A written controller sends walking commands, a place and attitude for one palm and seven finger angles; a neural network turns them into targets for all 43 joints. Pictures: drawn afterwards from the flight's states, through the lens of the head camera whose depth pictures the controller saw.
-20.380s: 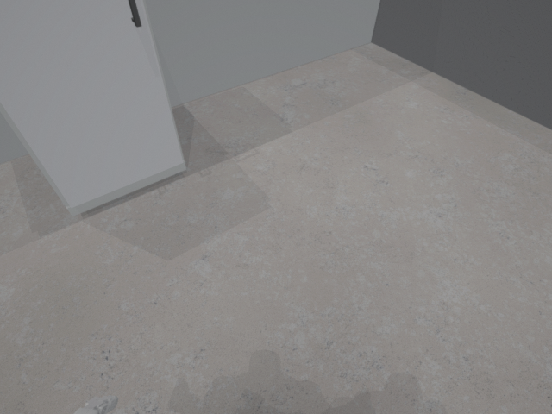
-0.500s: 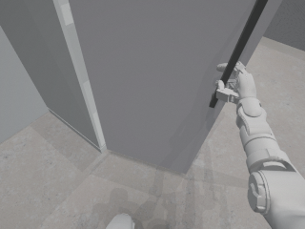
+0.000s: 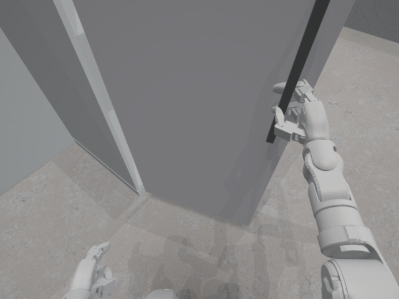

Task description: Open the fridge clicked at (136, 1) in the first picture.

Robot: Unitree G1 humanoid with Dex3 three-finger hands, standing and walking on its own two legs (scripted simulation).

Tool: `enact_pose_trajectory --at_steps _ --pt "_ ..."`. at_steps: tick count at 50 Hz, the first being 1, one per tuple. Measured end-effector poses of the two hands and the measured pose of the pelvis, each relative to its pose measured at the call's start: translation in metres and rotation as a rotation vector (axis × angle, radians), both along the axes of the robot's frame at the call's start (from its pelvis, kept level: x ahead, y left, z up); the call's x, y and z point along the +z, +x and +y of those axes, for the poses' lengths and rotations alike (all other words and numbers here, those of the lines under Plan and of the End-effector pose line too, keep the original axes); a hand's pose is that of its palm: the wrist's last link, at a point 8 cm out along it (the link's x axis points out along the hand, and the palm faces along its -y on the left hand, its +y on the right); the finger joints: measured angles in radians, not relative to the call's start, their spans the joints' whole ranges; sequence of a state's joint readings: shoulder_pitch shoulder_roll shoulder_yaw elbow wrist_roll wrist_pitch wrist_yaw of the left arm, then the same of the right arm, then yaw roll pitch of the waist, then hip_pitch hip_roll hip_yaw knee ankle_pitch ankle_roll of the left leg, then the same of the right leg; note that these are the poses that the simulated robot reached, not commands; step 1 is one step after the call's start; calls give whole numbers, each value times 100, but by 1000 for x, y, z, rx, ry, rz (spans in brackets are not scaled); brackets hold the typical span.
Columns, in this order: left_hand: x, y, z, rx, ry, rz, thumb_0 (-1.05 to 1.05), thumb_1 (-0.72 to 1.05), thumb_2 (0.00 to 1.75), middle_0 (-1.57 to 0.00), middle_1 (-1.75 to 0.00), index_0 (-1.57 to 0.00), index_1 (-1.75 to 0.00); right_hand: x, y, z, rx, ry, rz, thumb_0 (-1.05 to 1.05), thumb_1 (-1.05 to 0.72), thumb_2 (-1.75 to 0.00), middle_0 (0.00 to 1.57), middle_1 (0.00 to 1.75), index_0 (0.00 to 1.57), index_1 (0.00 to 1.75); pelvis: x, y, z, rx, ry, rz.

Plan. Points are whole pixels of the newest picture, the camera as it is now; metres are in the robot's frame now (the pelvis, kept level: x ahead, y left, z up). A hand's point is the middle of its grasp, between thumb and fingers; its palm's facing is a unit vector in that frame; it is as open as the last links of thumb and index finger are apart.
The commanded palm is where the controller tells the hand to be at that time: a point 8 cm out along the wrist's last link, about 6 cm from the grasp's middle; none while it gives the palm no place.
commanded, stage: stop walking and hold the door back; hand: right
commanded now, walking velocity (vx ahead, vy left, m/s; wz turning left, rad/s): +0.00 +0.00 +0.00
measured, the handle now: (291, 79) +0.49 -0.12 +0.18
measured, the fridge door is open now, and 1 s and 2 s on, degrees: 71 71 69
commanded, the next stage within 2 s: loosen the grip on the handle in 0.18 s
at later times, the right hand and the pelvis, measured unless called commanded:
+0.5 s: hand (283, 129) +0.41 -0.11 +0.12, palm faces -0.10 +0.98 -0.18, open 8.5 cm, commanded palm +0.39 -0.14 +0.12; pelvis -0.02 +0.00 -0.01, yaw +0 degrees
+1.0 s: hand (283, 129) +0.43 -0.11 +0.11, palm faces -0.11 +0.97 -0.22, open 14.7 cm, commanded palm +0.40 -0.18 +0.12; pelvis -0.01 +0.01 -0.01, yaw +1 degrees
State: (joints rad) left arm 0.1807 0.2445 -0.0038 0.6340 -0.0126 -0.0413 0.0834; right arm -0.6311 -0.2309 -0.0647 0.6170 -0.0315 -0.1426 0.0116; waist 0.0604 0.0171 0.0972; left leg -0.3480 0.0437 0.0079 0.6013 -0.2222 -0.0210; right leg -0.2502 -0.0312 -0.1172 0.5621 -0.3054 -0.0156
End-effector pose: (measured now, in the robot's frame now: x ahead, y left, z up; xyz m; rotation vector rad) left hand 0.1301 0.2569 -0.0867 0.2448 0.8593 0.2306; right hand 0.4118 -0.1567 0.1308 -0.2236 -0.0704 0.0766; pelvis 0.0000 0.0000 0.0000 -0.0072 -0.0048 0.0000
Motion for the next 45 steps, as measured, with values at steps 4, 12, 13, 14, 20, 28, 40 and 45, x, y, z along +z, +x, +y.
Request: enact_pose_trajectory --at_steps 4,12,13,14,20,28,40,45 --pt "-9 4 -16 -31 -46 10 1 90 90 -20 -30 -20 -30 -1 -8 2 16 -5 -23 -1 -65 -93 30 129 26 114 -3 0 -1 9 8 -3" --pt "-20 -9 -29 -10 -70 65 1 90 90 -21 -30 -21 -30 -1 -20 5 33 2 -22 -1 -63 -93 31 130 28 114 -4 -6 -5 -13 10 -8" --pt "-19 -12 -29 -4 -64 73 1 90 90 -21 -30 -21 -30 -1 -21 5 37 5 -18 -1 -63 -93 31 130 28 115 -3 -7 -6 -9 4 -9" --pt "-18 -16 -29 1 -58 77 1 90 90 -21 -30 -21 -30 -1 -21 5 40 6 -14 -1 -63 -93 31 129 28 115 -2 -7 -7 -4 1 -9" --pt "-2 -43 -20 -23 -63 17 1 90 90 -21 -30 -21 -30 4 -11 -7 48 19 68 -4 -53 -86 35 131 33 123 -1 -15 -5 -11 -9 35" --pt "-16 -97 8 5 -48 78 1 90 90 -21 -30 -21 -30 -2 -18 -3 13 39 -6 -1 -8 -55 38 134 30 126 -10 -31 -2 -5 -11 58" --pt "-21 -128 20 61 -42 156 1 90 90 -21 -30 -21 -30 -6 -8 -6 41 -35 -20 -1 48 -24 36 126 26 122 -11 -32 10 15 -12 93" --pt "-18 -111 19 53 -44 127 1 90 90 -21 -30 -21 -30 -7 -3 -8 44 16 -2 -1 53 -22 31 120 26 119 -8 -24 9 21 -10 97"
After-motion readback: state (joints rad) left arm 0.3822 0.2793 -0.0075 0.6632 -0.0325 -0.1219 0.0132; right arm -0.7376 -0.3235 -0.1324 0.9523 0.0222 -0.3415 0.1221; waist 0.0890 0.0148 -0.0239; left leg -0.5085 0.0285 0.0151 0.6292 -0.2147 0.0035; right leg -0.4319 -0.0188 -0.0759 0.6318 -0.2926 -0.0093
